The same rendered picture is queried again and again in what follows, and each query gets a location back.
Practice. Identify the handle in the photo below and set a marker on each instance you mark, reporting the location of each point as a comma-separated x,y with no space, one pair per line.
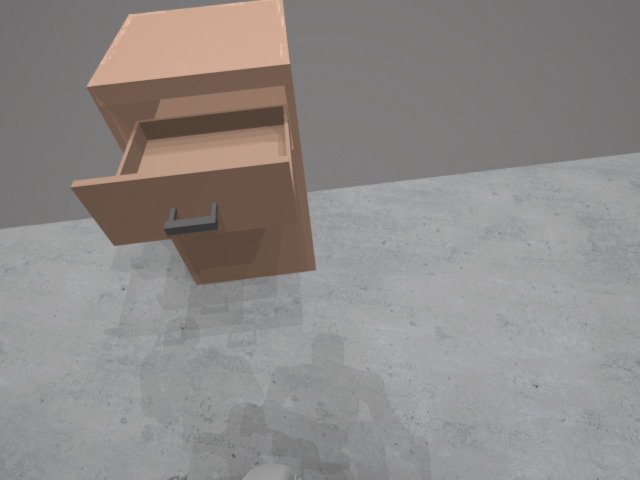
191,225

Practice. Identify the cabinet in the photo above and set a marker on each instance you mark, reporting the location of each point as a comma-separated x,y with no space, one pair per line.
201,60

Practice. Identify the drawer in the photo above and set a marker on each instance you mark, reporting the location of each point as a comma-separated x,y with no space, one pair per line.
240,159

